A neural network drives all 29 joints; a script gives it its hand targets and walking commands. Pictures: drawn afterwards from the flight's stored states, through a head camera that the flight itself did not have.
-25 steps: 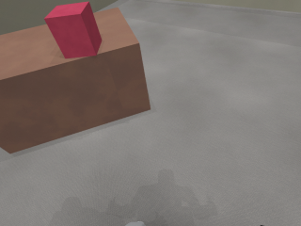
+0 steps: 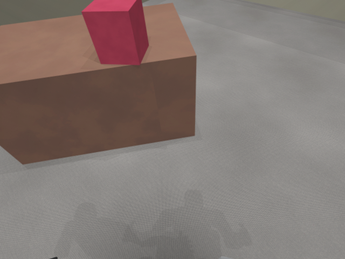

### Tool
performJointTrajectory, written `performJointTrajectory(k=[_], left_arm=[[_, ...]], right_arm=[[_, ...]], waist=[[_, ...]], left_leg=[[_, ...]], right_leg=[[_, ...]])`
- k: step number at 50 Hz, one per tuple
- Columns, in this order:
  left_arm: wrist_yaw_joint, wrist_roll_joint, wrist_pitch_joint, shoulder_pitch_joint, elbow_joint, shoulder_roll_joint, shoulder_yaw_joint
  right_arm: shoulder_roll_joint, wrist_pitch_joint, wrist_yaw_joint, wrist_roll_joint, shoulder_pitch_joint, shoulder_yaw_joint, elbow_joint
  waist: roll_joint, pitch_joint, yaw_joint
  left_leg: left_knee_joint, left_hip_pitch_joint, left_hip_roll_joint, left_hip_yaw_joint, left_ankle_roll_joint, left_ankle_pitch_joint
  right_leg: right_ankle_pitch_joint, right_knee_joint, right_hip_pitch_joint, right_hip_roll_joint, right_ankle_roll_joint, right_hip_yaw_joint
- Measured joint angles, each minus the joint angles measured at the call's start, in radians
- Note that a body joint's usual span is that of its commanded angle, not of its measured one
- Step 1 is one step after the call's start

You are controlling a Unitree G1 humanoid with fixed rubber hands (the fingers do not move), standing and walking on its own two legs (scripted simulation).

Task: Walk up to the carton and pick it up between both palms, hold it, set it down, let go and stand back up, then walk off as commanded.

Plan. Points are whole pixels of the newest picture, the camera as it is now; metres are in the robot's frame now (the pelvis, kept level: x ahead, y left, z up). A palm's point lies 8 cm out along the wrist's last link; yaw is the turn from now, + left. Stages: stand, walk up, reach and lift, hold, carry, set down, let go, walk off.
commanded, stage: walk up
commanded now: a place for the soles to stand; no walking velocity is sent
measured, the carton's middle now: (119, 30) +1.11 +0.28 +0.03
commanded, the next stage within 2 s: none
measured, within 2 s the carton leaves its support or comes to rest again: neither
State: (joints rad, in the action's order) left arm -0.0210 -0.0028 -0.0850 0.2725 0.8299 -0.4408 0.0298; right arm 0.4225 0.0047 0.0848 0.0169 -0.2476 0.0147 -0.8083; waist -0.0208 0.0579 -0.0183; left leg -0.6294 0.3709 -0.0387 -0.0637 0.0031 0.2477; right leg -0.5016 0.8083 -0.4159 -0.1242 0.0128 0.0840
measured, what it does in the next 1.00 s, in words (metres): walks ahead: right foot, then left foot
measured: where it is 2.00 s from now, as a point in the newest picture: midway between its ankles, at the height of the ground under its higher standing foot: (157, 241)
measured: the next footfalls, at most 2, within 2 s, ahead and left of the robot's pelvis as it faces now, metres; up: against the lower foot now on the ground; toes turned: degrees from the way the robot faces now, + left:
right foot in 0.02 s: +0.09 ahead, -0.13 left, +0.00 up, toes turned -7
left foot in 0.40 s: +0.26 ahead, +0.20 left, +0.00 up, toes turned +3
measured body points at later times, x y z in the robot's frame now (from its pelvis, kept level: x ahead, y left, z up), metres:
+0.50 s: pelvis +0.15 +0.06 -0.01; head +0.16 +0.05 +0.44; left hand +0.19 +0.40 -0.09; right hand +0.26 -0.25 -0.13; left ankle +0.22 +0.20 -0.72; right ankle +0.09 -0.10 -0.67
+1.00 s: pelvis +0.26 +0.11 -0.01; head +0.28 +0.09 +0.44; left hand +0.27 +0.46 -0.08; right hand +0.39 -0.19 -0.13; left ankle +0.33 +0.27 -0.72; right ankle +0.26 -0.06 -0.72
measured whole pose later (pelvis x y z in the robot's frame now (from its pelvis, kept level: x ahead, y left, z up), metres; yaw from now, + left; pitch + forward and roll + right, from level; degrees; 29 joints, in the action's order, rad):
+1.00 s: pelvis +0.26 +0.11 -0.01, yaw +9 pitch -3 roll +0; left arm 0.00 0.00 -0.07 0.36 0.79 -0.47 0.03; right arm 0.43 0.00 0.06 0.02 -0.26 0.02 -0.84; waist -0.06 0.08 -0.01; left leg -0.68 0.42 0.01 -0.08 0.01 0.22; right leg -0.44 0.76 -0.25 -0.13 0.02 0.08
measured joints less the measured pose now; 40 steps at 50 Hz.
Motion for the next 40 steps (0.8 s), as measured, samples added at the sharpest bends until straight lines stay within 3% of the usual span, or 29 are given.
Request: performJointTrajectory(k=[2, 5, 7, 12, 17, 20, 22, 24, 26, 31, 33, 34, 35, 37, 40], left_arm=[[0.012, 0.000, -0.016, 0.012, 0.001, -0.001, 0.000], [0.022, 0.000, -0.021, 0.046, 0.002, 0.009, 0.000], [0.022, 0.000, -0.017, 0.062, 0.006, 0.015, 0.000], [0.020, 0.000, -0.024, 0.066, 0.006, 0.000, 0.000], [0.015, 0.000, -0.017, 0.066, -0.007, -0.020, 0.000], [0.012, 0.000, -0.001, 0.066, -0.009, -0.031, 0.000], [0.014, 0.000, 0.016, 0.051, -0.009, -0.035, -0.001], [0.014, 0.000, 0.024, 0.035, -0.012, -0.021, -0.001], [0.011, 0.000, 0.020, 0.035, -0.015, -0.009, -0.001], [0.006, 0.000, 0.012, 0.036, -0.016, -0.008, 0.000], [0.015, 0.000, 0.000, 0.040, -0.014, -0.011, 0.000], [0.022, 0.000, -0.010, 0.047, -0.014, -0.009, 0.000], [0.028, 0.000, -0.017, 0.055, -0.013, -0.006, 0.000], [0.033, 0.000, -0.015, 0.074, -0.012, -0.001, 0.000], [0.038, 0.000, -0.009, 0.093, -0.011, 0.005, -0.001]], right_arm=[[0.000, 0.004, 0.000, 0.000, 0.000, 0.000, 0.005], [0.000, 0.011, 0.000, 0.001, 0.000, 0.000, 0.006], [0.001, 0.012, 0.000, 0.001, 0.000, 0.000, 0.006], [0.001, 0.012, 0.000, 0.001, -0.001, 0.000, -0.006], [0.002, 0.012, 0.005, 0.001, -0.001, 0.000, 0.000], [0.004, 0.003, 0.006, 0.002, -0.002, 0.000, -0.004], [0.004, -0.002, 0.005, 0.008, -0.002, 0.000, -0.019], [0.003, -0.003, 0.005, 0.007, -0.007, 0.001, -0.038], [0.003, -0.003, 0.001, 0.003, -0.007, 0.000, -0.036], [0.002, -0.004, -0.004, 0.003, -0.007, 0.000, -0.008], [0.003, -0.001, -0.004, 0.003, -0.007, 0.000, 0.006], [0.003, 0.003, -0.004, 0.003, -0.006, 0.000, 0.011], [0.002, 0.008, -0.004, 0.003, -0.006, 0.000, 0.014], [0.002, 0.012, -0.005, 0.004, -0.006, 0.000, 0.018], [0.003, 0.013, -0.005, 0.004, -0.007, 0.000, 0.020]], waist=[[-0.020, 0.000, 0.000], [-0.031, 0.000, 0.006], [-0.043, 0.000, 0.007], [-0.051, 0.000, 0.006], [-0.052, 0.000, 0.006], [-0.050, 0.000, 0.005], [-0.027, 0.014, 0.000], [-0.010, 0.015, -0.001], [-0.004, 0.014, 0.000], [-0.001, 0.012, 0.002], [-0.007, 0.012, 0.002], [-0.021, 0.012, 0.002], [-0.028, 0.012, 0.004], [-0.031, 0.012, 0.006], [-0.046, 0.012, 0.006]], left_leg=[[-0.061, 0.006, 0.002, -0.014, 0.013, 0.074], [-0.289, 0.064, -0.034, -0.015, 0.017, 0.132], [-0.356, 0.097, -0.031, -0.017, 0.017, 0.127], [-0.333, 0.143, 0.031, -0.019, 0.017, 0.099], [-0.133, 0.133, 0.090, -0.015, 0.017, 0.029], [-0.035, 0.077, 0.092, -0.007, 0.017, -0.019], [-0.082, 0.068, 0.059, -0.004, 0.000, -0.040], [-0.099, 0.054, 0.029, -0.005, -0.008, -0.001], [-0.064, 0.030, 0.016, -0.005, -0.006, 0.004], [-0.015, -0.002, -0.009, -0.003, 0.001, 0.001], [-0.033, -0.004, -0.014, -0.006, 0.002, 0.023], [-0.074, 0.001, -0.010, -0.012, 0.015, 0.071], [-0.148, 0.018, -0.018, -0.014, 0.020, 0.119], [-0.296, 0.062, -0.048, -0.014, 0.021, 0.146], [-0.371, 0.108, -0.035, -0.017, 0.021, 0.148]], right_leg=[[0.197, -0.084, 0.030, 0.016, -0.007, 0.007], [0.163, -0.083, 0.079, 0.004, -0.009, 0.013], [0.151, -0.138, 0.129, 0.002, -0.009, 0.018], [0.168, -0.257, 0.241, 0.003, -0.009, 0.043], [0.120, -0.267, 0.300, 0.004, 0.010, 0.074], [0.050, -0.181, 0.303, -0.006, 0.014, 0.082], [0.011, 0.011, 0.255, -0.035, 0.009, 0.048], [-0.017, 0.210, 0.169, -0.019, 0.006, -0.006], [-0.021, 0.290, 0.082, -0.004, 0.006, -0.014], [-0.040, 0.082, -0.003, 0.005, 0.006, -0.017], [0.090, -0.056, 0.019, 0.016, 0.000, -0.017], [0.186, -0.074, 0.032, 0.024, -0.002, -0.010], [0.202, -0.064, 0.040, 0.024, -0.003, -0.008], [0.164, -0.066, 0.068, 0.009, -0.003, -0.009], [0.155, -0.131, 0.125, 0.006, -0.003, -0.007]])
